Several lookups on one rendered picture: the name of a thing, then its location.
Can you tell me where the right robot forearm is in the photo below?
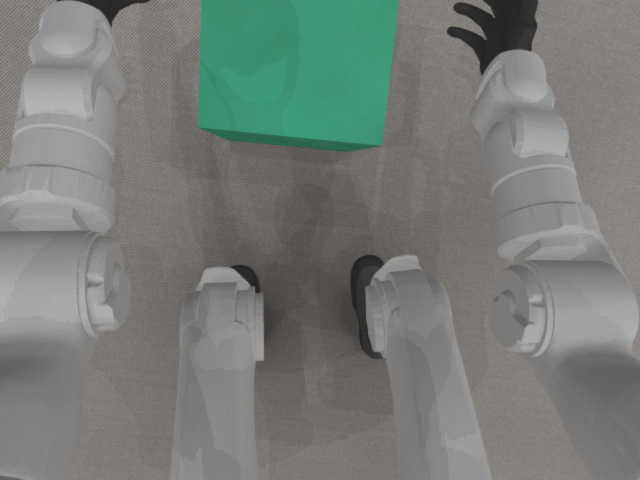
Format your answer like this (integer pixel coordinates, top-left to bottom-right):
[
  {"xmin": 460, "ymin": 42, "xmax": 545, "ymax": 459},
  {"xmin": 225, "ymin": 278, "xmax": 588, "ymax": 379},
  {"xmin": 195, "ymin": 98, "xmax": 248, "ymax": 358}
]
[{"xmin": 470, "ymin": 49, "xmax": 639, "ymax": 336}]

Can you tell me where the left robot shin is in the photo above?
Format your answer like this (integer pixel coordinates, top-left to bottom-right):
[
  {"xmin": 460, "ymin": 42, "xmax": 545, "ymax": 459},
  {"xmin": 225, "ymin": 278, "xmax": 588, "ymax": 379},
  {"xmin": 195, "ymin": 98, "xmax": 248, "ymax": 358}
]
[{"xmin": 179, "ymin": 267, "xmax": 250, "ymax": 345}]

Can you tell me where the robot left hand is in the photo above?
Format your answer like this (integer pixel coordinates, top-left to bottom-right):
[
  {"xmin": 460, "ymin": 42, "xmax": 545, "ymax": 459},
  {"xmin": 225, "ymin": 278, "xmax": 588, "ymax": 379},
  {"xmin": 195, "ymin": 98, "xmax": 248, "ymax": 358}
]
[{"xmin": 57, "ymin": 0, "xmax": 150, "ymax": 28}]

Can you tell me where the left robot upper arm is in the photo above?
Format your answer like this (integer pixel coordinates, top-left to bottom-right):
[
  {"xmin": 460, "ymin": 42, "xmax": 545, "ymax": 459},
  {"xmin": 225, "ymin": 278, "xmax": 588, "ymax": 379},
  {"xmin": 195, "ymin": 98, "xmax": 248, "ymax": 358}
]
[{"xmin": 0, "ymin": 230, "xmax": 131, "ymax": 480}]

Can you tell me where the right robot upper arm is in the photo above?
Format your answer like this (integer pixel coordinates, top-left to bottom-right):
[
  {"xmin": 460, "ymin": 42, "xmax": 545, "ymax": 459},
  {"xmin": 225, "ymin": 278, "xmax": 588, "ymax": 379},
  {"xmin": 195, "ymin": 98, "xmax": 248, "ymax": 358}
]
[{"xmin": 488, "ymin": 260, "xmax": 640, "ymax": 480}]

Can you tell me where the carton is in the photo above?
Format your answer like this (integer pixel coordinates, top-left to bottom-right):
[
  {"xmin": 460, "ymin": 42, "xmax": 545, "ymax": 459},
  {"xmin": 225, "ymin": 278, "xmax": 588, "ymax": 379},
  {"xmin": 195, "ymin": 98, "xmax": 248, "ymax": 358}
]
[{"xmin": 198, "ymin": 0, "xmax": 399, "ymax": 152}]

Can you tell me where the right robot shin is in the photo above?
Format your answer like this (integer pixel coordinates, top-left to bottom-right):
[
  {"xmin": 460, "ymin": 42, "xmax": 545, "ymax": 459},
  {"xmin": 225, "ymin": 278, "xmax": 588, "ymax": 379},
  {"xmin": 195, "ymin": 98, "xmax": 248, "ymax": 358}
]
[{"xmin": 368, "ymin": 255, "xmax": 452, "ymax": 352}]

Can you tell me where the left robot forearm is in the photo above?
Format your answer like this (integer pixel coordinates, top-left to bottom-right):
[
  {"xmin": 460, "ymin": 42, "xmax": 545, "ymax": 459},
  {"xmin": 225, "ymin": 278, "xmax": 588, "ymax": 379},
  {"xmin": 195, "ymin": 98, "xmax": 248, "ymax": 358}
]
[{"xmin": 0, "ymin": 0, "xmax": 126, "ymax": 233}]

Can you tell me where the robot shin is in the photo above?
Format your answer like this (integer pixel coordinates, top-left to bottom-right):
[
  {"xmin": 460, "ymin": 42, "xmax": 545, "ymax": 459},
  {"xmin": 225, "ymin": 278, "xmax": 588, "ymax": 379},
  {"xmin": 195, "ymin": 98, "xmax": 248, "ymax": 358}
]
[
  {"xmin": 368, "ymin": 255, "xmax": 452, "ymax": 352},
  {"xmin": 179, "ymin": 267, "xmax": 250, "ymax": 345}
]

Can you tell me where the robot right hand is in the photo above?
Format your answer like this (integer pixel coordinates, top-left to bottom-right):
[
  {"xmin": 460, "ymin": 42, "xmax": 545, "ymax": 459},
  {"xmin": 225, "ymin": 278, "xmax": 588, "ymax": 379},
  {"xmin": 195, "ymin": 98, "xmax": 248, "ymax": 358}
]
[{"xmin": 447, "ymin": 0, "xmax": 538, "ymax": 76}]

